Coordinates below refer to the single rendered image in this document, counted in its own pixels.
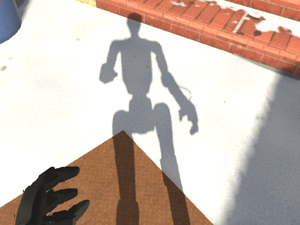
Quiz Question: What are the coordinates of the robot left hand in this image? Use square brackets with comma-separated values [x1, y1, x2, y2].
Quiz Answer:
[14, 166, 90, 225]

